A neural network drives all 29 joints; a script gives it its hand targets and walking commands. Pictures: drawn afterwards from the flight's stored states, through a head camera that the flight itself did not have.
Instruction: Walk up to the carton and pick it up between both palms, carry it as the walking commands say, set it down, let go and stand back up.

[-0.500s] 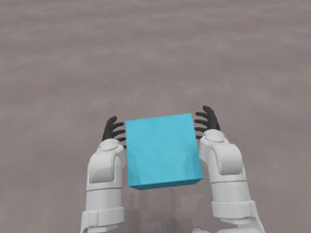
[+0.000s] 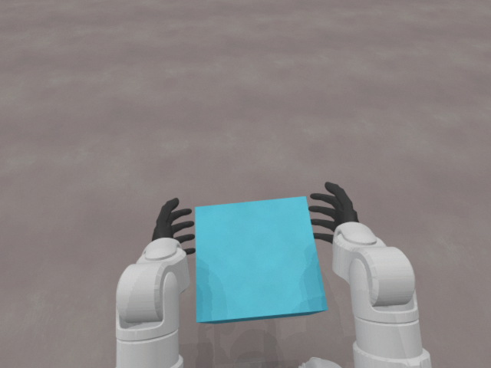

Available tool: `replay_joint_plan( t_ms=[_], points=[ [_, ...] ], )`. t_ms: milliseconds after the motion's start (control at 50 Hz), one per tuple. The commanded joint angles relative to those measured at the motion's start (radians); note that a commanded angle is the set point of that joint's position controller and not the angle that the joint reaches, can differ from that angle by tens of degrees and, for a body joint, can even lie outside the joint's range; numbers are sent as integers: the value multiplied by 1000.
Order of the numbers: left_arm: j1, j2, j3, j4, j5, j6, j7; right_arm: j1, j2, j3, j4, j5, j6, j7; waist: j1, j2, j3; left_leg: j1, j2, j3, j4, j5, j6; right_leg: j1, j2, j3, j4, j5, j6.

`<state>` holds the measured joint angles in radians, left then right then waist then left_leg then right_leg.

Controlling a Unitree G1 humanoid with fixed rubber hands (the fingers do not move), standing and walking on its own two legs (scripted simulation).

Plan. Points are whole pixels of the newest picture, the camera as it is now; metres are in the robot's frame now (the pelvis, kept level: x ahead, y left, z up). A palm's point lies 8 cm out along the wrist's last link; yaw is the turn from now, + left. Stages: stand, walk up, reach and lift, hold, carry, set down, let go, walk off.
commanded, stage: carry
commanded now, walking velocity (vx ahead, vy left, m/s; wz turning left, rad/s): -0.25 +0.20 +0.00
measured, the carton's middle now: (256, 265) +0.29 +0.01 -0.01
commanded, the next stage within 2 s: none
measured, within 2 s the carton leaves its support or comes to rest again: neither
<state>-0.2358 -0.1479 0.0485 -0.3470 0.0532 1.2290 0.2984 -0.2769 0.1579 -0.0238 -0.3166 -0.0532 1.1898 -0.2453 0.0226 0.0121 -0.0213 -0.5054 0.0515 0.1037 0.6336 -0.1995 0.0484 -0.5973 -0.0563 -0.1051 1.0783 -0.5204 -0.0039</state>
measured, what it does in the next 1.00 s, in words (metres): walks backwards: right foot, then left foot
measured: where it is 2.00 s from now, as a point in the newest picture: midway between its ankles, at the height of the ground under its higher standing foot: outside the picture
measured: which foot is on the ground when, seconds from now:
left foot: down 0.00-0.14, up 0.16-0.46, down 0.48-0.88, up 0.90-1.00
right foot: up 0.00-0.10, down 0.12-0.50, up 0.52-0.80, down 0.82-1.00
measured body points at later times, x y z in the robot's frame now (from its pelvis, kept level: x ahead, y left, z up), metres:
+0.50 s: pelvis -0.20 +0.10 -0.01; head -0.20 +0.10 +0.44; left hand +0.10 +0.23 +0.08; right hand +0.10 -0.03 +0.10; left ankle -0.19 +0.24 -0.73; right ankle -0.07 -0.08 -0.72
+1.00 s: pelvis -0.37 +0.18 +0.00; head -0.40 +0.18 +0.45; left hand -0.09 +0.29 +0.08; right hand -0.11 +0.02 +0.10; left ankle -0.28 +0.29 -0.72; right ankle -0.39 +0.06 -0.72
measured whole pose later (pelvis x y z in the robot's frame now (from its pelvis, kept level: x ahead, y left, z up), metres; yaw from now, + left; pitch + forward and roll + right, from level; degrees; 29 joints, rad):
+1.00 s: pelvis -0.37 +0.18 +0.00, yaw -4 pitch +1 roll -1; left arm -0.16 -0.14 0.02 -0.24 0.06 1.25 0.25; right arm -0.16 0.14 0.02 -0.33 -0.05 1.26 -0.26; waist -0.04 0.03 -0.11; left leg -0.45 0.07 0.09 0.63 -0.20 0.00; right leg -0.29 -0.05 -0.12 0.62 -0.34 0.01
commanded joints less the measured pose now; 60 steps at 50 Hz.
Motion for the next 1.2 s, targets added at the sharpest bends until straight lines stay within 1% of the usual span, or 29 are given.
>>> replay_joint_plan(
  t_ms=[0,60,80,100,120,140,180,220,280,400,440,460,480,500,520,540,600,660,740,780,800,820,840,860,900,940,1040,1120,1180],
  points=[
    [-410,-1052,-584,-163,-375,-43,-259,-218,1039,446,-128,272,-18,197,-28,120,-467,337,198,-159,-177,438,148,134,25,-38,-173,12,-6],
    [-365,-1030,-558,-106,-360,-26,-262,-226,1012,457,-115,261,-8,184,-13,99,-464,285,189,-167,-188,231,134,314,17,-49,-526,159,-24],
    [-348,-1019,-540,-83,-352,-19,-266,-223,998,461,-98,260,-3,179,-4,60,-443,171,168,-146,-163,182,89,436,-55,22,-650,238,-40],
    [-332,-1000,-518,-63,-341,-16,-272,-237,995,470,-95,260,0,177,6,-110,-403,-32,102,-92,-45,4,15,562,-231,229,-712,363,-82],
    [-337,-989,-503,-56,-332,-16,-276,-265,1002,479,-106,264,4,176,1,-363,-373,-207,-9,-71,270,-295,-43,562,-486,531,-746,696,-191],
    [-325,-1016,-509,-49,-334,-21,-281,-306,1032,496,-113,281,3,180,7,-264,-336,-227,9,-174,493,-313,-42,459,-512,485,-752,680,-264],
    [-379,-1041,-494,-71,-333,-27,-282,-376,1066,522,-103,312,3,194,1,-95,-261,-167,6,-212,645,-184,-44,272,-375,301,-788,401,-213],
    [-416,-1050,-499,-113,-321,-39,-278,-425,1088,546,-132,336,-5,203,-10,-86,-257,-157,10,-166,603,-117,-63,291,-303,182,-732,369,-166],
    [-431,-1017,-486,-160,-319,-50,-263,-391,1097,529,-113,347,-7,200,-14,-156,-288,-150,0,-76,455,-140,-93,361,-282,155,-709,494,-145],
    [-322,-939,-445,-105,-272,-39,-237,-280,1054,505,-11,341,21,200,4,-314,-396,114,-59,23,10,-255,-94,400,-272,164,-707,431,-105],
    [-341,-944,-461,-99,-275,-31,-236,-252,1050,482,18,324,27,203,-10,-201,-421,241,-52,-15,-214,-202,-72,360,-223,117,-599,361,-48],
    [-359,-944,-472,-99,-276,-30,-238,-261,1048,472,19,317,24,206,-20,-16,-398,300,86,-185,-300,-127,-24,226,-157,48,-466,223,7],
    [-379,-947,-477,-110,-281,-27,-241,-259,1022,457,12,307,20,208,-34,291,-360,319,348,-434,-317,171,81,6,-40,-66,-254,-39,63],
    [-390,-974,-494,-91,-288,-29,-245,-230,1040,449,28,302,18,216,-47,298,-313,219,381,-364,-313,330,168,-9,-4,-21,-18,-174,37],
    [-448,-1001,-534,-103,-312,-30,-256,-244,1060,442,28,303,11,225,-51,277,-306,149,342,-310,-294,316,201,33,1,38,116,-125,26],
    [-474,-1036,-551,-109,-328,-37,-266,-267,1081,453,-11,303,-1,226,-34,177,-298,118,267,-233,-283,191,168,51,-1,55,172,-8,14],
    [-568,-1127,-625,-172,-410,-53,-282,-334,1092,425,-106,292,-40,222,-18,210,-324,204,162,-66,-237,160,82,5,4,14,120,111,7],
    [-532,-1115,-653,-181,-416,-54,-277,-302,1047,416,-143,266,-59,205,-25,217,-422,339,178,-134,-240,84,86,66,18,-1,-36,54,37],
    [-353,-1041,-598,-82,-366,-24,-276,-256,982,438,-157,251,-44,182,-27,167,-506,407,245,-277,-271,44,142,226,23,10,-385,-6,14],
    [-286,-1021,-553,-39,-341,-14,-278,-245,973,461,-134,258,-26,177,-4,113,-522,364,211,-228,-244,59,86,418,24,-14,-694,108,-5],
    [-263,-1011,-528,-20,-331,-12,-283,-248,977,477,-120,261,-18,175,1,55,-500,252,183,-210,-227,78,34,533,-60,68,-737,119,-28],
    [-251,-1005,-505,0,-318,-13,-289,-266,989,492,-116,264,-12,177,1,-107,-454,107,113,-150,-158,70,-35,603,-199,229,-740,197,-50],
    [-274,-1015,-494,5,-314,-20,-295,-299,1004,504,-126,273,-8,182,-13,-255,-372,4,64,-75,-106,2,-62,570,-287,289,-694,350,-67],
    [-258,-1072,-486,26,-298,-36,-296,-370,1035,550,-178,312,-4,199,-8,-312,-348,70,67,-90,-27,-68,-61,415,-314,283,-721,243,-106],
    [-346,-1104,-487,-34,-312,-46,-297,-437,1078,573,-193,342,-5,215,-19,-224,-259,165,55,-61,119,-46,-49,171,-262,169,-776,61,-96],
    [-408,-1099,-497,-103,-310,-52,-287,-436,1098,581,-173,358,-2,222,-31,-158,-212,161,38,-24,34,-16,-52,169,-204,97,-726,26,-65],
    [-395,-955,-474,-124,-281,-45,-233,-323,1031,521,-2,358,27,222,-10,70,-336,232,155,-120,-121,219,-48,285,-103,80,-555,276,7],
    [-461,-960,-499,-110,-291,-26,-236,-271,1021,455,60,315,26,225,-14,89,-293,37,150,-206,-323,-370,-38,349,-33,31,-504,67,-4],
    [-515,-1014,-541,-99,-325,-23,-243,-309,1013,428,45,290,15,222,-6,168,-278,33,142,-180,-399,-498,-54,323,20,-15,-465,74,-7]
  ],
)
